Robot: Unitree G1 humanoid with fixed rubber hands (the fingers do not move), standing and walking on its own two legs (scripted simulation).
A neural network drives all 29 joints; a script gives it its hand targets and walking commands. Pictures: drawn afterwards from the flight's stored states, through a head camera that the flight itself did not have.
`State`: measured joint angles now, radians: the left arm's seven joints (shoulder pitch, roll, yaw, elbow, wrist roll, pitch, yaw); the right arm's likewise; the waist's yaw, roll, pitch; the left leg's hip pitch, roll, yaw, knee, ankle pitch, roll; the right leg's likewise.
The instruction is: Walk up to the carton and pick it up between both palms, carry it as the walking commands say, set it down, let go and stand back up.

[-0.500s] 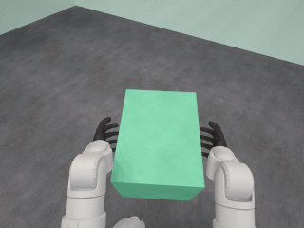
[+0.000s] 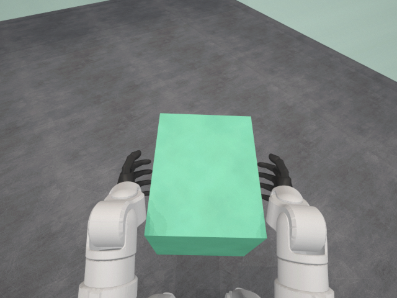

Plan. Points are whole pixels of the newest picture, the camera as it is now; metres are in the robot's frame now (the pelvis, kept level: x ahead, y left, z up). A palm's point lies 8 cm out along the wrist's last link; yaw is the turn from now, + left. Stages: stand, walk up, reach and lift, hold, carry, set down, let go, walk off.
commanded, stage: carry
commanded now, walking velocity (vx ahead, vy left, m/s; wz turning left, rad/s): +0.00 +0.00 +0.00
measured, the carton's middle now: (203, 186) +0.35 +0.02 +0.00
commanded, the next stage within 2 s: none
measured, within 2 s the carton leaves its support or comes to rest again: neither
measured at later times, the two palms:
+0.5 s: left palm (90, 207) +0.23 +0.20 +0.12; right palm (267, 222) +0.23 -0.08 +0.12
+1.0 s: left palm (69, 222) +0.20 +0.21 +0.12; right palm (256, 240) +0.20 -0.06 +0.12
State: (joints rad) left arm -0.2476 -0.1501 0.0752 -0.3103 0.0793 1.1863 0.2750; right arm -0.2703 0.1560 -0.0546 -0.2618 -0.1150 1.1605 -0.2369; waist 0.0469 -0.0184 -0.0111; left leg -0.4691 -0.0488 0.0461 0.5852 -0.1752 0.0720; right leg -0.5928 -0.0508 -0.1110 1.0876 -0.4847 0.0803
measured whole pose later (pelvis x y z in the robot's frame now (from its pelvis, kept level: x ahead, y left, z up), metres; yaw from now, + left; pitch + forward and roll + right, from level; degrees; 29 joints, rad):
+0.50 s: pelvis -0.05 +0.06 +0.01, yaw +1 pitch +2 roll -1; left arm -0.25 -0.15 0.07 -0.20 0.11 1.23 0.26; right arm -0.25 0.15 -0.06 -0.21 -0.11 1.24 -0.25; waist -0.02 0.03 -0.17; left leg -0.40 -0.08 0.11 0.33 0.00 0.07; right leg -0.31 -0.02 -0.12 0.56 -0.38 -0.02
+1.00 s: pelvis -0.08 +0.07 +0.01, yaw +1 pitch +3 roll +0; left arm -0.30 -0.16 0.08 -0.23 0.11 1.24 0.27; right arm -0.26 0.15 -0.07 -0.25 -0.11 1.23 -0.26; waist 0.01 0.00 -0.12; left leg -0.40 -0.04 0.07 0.41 -0.05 0.06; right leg -0.30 -0.01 -0.09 0.51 -0.26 -0.03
